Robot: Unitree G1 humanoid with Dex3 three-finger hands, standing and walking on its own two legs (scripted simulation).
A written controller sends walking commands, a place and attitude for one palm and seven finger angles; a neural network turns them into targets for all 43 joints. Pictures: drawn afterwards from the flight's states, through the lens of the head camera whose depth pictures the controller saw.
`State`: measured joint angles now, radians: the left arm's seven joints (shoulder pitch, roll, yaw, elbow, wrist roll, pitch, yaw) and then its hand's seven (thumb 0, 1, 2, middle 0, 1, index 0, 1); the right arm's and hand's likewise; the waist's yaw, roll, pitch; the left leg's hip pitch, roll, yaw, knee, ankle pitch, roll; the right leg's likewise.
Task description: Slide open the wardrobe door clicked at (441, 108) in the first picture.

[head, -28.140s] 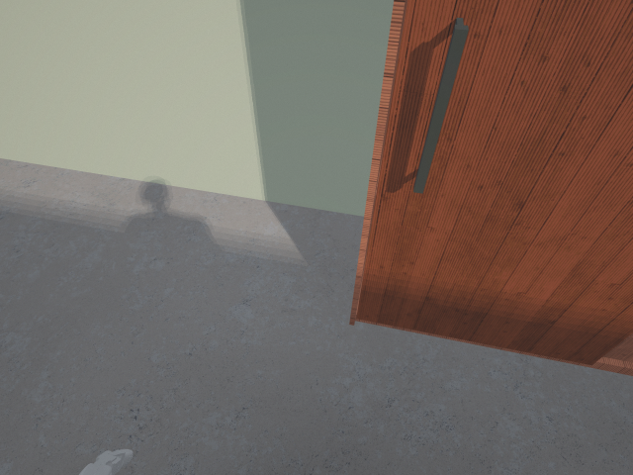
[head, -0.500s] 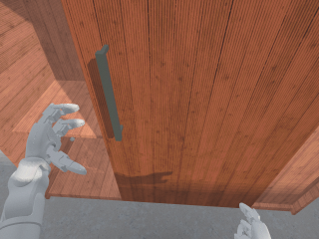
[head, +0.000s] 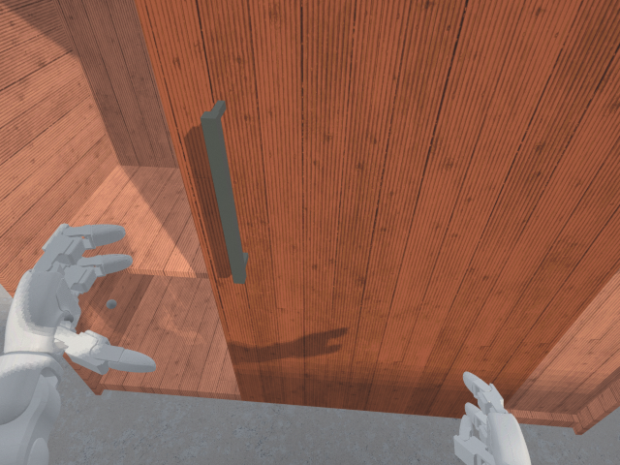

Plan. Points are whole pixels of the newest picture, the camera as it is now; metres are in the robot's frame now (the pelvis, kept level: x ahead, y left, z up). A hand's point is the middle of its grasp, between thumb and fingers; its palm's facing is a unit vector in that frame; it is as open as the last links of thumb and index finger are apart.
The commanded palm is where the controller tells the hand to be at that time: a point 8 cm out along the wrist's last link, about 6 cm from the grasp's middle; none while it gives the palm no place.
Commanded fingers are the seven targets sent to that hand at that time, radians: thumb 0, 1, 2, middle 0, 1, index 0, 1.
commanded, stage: draw the hand back to the body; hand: left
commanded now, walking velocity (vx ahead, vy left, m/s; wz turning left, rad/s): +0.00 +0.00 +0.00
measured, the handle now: (231, 204) +0.46 +0.20 +0.11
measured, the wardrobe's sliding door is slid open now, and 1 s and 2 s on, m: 0.48 0.48 0.48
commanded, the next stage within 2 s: step back with the hand held close in 0.98 s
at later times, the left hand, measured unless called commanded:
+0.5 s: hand (95, 294) +0.22 +0.27 +0.16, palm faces +0.41 -0.85 -0.34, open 9.8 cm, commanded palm +0.17 +0.30 +0.18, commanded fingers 0.00 0.75 0.83 -0.20 -0.38 -0.20 -0.38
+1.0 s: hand (97, 298) +0.22 +0.26 +0.16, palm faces +0.43 -0.83 -0.35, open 7.4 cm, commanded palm +0.17 +0.29 +0.18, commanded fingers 0.00 0.90 0.90 -0.20 -0.30 -0.20 -0.30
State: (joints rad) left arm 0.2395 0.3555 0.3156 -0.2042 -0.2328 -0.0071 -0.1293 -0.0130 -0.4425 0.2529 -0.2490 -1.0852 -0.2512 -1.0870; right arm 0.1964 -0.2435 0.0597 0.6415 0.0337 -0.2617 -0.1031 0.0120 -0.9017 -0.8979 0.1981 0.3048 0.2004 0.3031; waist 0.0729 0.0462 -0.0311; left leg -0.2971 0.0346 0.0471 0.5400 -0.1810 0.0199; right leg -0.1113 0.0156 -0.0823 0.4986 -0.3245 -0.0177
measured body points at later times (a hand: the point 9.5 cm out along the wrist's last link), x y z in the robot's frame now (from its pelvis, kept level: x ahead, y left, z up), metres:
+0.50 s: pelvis +0.02 +0.01 +0.01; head -0.01 +0.00 +0.46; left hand +0.20 +0.31 +0.18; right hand +0.21 -0.21 -0.07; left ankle +0.07 +0.11 -0.73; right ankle -0.03 -0.11 -0.73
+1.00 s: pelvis +0.03 +0.00 +0.01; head +0.00 -0.01 +0.46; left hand +0.19 +0.30 +0.18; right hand +0.22 -0.22 -0.07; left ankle +0.07 +0.11 -0.73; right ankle -0.03 -0.11 -0.73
